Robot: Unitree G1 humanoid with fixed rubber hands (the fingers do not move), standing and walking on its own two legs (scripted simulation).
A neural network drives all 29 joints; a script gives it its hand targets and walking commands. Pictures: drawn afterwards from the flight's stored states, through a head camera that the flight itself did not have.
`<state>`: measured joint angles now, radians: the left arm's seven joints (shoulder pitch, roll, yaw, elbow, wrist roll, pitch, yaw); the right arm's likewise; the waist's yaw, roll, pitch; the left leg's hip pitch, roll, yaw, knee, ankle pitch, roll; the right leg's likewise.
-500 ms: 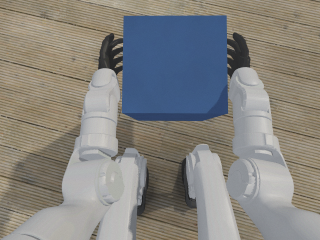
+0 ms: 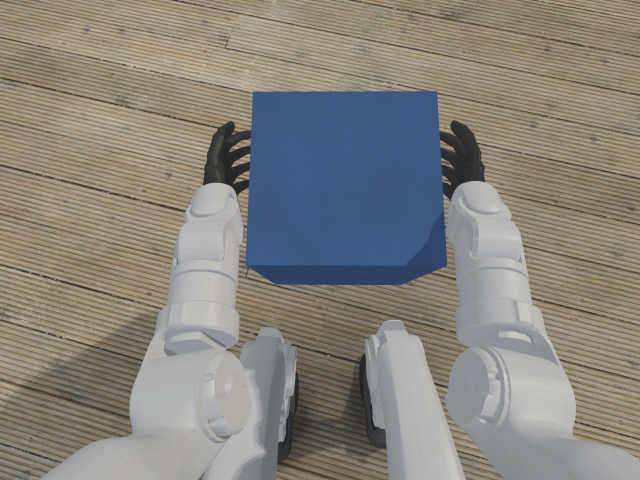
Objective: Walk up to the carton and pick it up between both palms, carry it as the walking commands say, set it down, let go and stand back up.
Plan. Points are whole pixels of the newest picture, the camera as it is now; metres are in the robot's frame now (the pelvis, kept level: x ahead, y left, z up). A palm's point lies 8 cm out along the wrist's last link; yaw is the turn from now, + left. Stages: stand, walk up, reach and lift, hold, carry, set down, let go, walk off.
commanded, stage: reach and lift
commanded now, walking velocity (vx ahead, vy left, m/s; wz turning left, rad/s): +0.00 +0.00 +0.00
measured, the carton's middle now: (340, 206) +0.46 -0.02 -0.12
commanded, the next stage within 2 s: none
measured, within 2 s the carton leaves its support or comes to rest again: neither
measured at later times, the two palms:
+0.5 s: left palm (201, 174) +0.44 +0.13 +0.03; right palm (490, 175) +0.43 -0.17 +0.02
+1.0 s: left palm (169, 160) +0.42 +0.13 +0.10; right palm (525, 162) +0.42 -0.17 +0.09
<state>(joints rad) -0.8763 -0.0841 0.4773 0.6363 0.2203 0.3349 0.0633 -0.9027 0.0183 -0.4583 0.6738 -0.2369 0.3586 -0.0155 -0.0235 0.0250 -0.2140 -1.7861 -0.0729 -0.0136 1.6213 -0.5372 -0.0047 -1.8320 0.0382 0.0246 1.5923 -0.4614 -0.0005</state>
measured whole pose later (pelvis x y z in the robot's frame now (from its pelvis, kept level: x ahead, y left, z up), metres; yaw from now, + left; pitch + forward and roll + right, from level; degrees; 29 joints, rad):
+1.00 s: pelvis +0.04 +0.00 +0.13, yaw -1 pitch +27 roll +1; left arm -0.58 -0.16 0.44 0.54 0.25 0.31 0.02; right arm -0.59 0.11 -0.42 0.57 -0.26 0.33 0.00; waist -0.01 0.02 -0.17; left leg -1.15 -0.06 -0.04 1.12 -0.44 0.00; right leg -1.19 0.05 0.04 1.10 -0.38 -0.01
